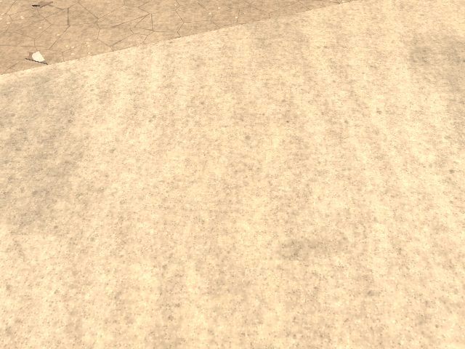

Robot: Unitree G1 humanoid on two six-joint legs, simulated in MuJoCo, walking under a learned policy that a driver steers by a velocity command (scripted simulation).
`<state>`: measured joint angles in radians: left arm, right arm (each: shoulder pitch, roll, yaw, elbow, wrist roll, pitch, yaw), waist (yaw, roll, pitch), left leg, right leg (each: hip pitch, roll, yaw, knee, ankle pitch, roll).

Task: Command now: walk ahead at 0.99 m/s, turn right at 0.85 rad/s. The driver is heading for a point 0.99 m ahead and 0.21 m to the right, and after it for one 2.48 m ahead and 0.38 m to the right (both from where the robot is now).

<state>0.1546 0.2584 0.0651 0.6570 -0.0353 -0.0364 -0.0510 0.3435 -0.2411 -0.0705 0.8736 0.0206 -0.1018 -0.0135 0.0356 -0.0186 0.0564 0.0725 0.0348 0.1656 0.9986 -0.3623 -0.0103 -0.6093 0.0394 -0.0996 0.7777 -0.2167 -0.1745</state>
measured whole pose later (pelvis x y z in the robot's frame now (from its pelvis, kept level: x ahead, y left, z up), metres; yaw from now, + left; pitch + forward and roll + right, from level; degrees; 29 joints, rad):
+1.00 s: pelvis +0.62 -0.07 +0.04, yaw -36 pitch +2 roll +0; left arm 0.09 0.22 0.01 0.62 0.02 0.01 -0.02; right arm 0.16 -0.30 -0.02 0.82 0.00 0.00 -0.01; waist -0.01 0.02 0.04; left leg -0.43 0.06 -0.03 0.88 -0.48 -0.08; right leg -0.42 0.04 0.04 0.50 -0.11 -0.03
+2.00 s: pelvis +0.75 -0.21 +0.04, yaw -33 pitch +2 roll +0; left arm 0.17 0.25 0.06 0.87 -0.01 -0.12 -0.01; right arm 0.39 -0.29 -0.04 0.95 0.05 -0.08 0.00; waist -0.01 0.05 -0.01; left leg -0.30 0.04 -0.10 1.02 -0.42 0.06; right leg -0.35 -0.04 -0.09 0.62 -0.31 -0.02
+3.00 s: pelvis +1.47 -0.47 +0.05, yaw +18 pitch +0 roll -3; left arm 0.33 0.29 0.08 0.72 0.01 -0.11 -0.01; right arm 0.22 -0.31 -0.06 0.66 0.04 -0.04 0.01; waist 0.05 0.04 0.03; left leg -0.56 0.01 -0.05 1.36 -0.34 0.08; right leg -0.24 0.02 -0.02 0.48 -0.25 0.02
